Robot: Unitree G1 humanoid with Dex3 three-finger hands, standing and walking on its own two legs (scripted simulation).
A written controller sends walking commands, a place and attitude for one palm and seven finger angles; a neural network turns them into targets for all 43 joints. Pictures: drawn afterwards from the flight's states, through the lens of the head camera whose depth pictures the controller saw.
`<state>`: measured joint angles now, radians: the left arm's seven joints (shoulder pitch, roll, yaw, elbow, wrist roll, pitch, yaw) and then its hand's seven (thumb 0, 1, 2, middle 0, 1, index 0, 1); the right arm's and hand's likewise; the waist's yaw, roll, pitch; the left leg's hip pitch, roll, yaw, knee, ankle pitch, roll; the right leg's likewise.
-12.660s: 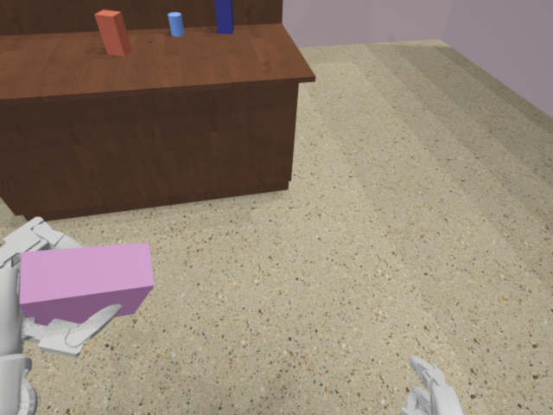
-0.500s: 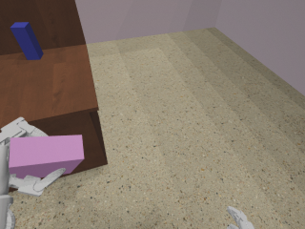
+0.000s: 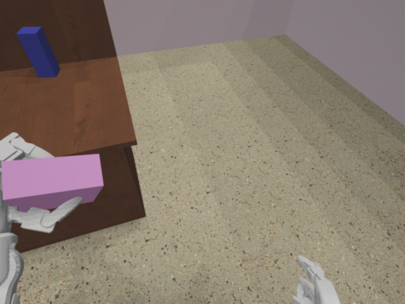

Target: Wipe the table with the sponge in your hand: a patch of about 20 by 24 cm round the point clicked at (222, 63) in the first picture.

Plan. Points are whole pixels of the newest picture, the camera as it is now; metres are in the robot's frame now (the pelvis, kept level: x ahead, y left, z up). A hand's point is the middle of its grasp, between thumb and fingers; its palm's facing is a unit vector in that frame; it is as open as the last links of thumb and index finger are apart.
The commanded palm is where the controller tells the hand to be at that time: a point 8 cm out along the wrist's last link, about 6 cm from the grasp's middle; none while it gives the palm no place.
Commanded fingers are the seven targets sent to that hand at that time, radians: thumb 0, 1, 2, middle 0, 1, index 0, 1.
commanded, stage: look again from close up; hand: left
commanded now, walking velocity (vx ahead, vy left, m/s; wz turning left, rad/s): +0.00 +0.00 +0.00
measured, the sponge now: (69, 183) +0.24 +0.23 +0.16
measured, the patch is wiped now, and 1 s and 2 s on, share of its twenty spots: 0.00 0.00 0.00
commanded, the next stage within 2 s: shuffle to correct the standing spot in 0.04 s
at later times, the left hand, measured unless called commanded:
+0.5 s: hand (51, 157) +0.30 +0.29 +0.15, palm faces +0.39 -0.85 -0.36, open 9.2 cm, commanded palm +0.23 +0.32 +0.18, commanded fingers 0.00 0.10 1.30 -1.20 -1.60 -1.20 -1.60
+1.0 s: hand (40, 97) +0.43 +0.37 +0.18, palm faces +0.35 -0.79 -0.50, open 9.2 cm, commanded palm +0.35 +0.40 +0.18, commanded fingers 0.00 0.10 1.30 -1.20 -1.60 -1.20 -1.60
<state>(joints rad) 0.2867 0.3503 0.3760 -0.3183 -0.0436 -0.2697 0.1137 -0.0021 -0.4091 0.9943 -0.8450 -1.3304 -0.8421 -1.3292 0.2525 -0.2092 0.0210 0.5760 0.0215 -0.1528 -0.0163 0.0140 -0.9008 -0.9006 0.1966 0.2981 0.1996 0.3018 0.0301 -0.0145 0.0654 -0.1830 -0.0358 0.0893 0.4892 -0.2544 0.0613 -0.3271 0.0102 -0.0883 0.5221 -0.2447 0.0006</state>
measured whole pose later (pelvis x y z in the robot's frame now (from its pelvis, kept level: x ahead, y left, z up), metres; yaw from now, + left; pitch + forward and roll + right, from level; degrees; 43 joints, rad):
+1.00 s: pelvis +0.17 +0.13 -0.03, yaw -4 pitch -2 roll +2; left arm 0.33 0.50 0.49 -0.51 -0.02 -0.27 0.09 0.00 -0.41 1.01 -0.84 -1.34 -0.84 -1.34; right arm 0.17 -0.14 -0.01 0.56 0.01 -0.12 -0.01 0.01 -0.90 -0.90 0.19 0.30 0.20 0.30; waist 0.01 -0.07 0.14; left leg -0.42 0.06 0.03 0.73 -0.27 -0.05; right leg -0.38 -0.05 -0.01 0.98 -0.55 0.01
